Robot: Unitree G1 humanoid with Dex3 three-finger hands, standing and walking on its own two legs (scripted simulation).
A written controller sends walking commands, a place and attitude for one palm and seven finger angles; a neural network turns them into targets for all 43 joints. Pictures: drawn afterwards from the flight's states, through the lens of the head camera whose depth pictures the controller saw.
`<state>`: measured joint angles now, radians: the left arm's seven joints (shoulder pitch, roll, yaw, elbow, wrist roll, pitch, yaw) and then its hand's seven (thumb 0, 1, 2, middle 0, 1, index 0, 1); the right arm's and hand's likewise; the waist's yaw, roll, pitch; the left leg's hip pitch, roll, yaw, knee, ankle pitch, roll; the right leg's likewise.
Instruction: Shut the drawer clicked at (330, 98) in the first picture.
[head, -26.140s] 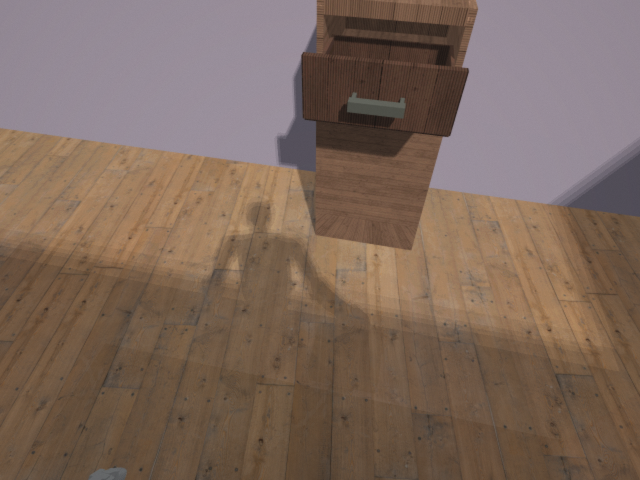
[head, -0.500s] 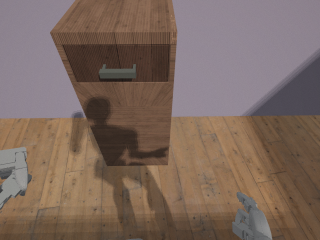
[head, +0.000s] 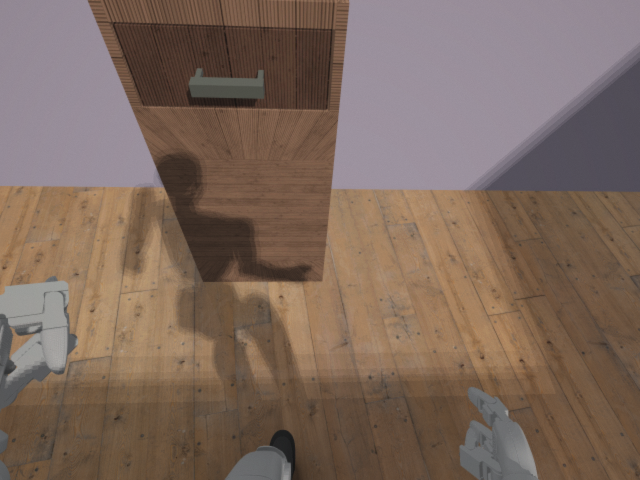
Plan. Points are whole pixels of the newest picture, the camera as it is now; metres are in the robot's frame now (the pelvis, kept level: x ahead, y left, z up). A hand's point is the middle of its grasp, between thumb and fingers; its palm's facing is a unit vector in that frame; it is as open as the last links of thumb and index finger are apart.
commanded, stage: stop stepping back and stand still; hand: left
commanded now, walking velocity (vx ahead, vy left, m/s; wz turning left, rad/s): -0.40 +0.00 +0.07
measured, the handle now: (229, 81) +0.74 +0.24 +0.05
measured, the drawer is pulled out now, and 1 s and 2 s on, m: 0.00 0.00 0.00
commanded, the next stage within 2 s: let the arm hang, fingers relaxed in 0.84 s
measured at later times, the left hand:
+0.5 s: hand out of the picture +0.11 +0.28 +0.16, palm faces +0.47 -0.81 -0.34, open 3.2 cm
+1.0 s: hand out of the picture +0.10 +0.28 +0.10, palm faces +0.32 -0.86 -0.40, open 3.2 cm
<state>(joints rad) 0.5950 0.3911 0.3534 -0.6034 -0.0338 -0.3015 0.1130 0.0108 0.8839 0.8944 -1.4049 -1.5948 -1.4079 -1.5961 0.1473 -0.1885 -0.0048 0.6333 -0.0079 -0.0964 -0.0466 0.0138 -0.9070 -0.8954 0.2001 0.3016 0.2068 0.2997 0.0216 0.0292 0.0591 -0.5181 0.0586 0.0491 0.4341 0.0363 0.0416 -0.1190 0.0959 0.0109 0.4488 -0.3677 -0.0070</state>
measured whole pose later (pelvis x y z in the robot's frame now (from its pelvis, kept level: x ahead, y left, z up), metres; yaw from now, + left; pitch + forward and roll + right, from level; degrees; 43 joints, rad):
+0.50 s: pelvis -0.08 +0.02 +0.01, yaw +3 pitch +0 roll +0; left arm 0.51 0.32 0.33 -0.52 -0.01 -0.18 0.17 0.01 0.88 0.89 -1.41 -1.60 -1.41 -1.60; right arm 0.24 -0.21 -0.01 0.65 0.00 -0.13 -0.08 0.02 -0.91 -0.90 0.20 0.30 0.20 0.30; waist 0.02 -0.07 0.01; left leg -0.23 0.00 0.05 0.52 -0.29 0.02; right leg -0.28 -0.04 -0.02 0.62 -0.30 0.01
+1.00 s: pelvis -0.09 +0.03 +0.00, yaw +4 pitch -1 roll -1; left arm 0.47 0.32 0.24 -0.30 0.02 -0.16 0.08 0.00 0.89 0.90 -1.40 -1.59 -1.40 -1.59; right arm 0.25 -0.28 -0.04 0.70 -0.02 -0.08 -0.01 0.01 -0.91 -0.90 0.20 0.30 0.20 0.30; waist -0.01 0.00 -0.01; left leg -0.34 0.01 0.03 0.61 -0.25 0.03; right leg -0.33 -0.01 -0.08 0.67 -0.37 -0.01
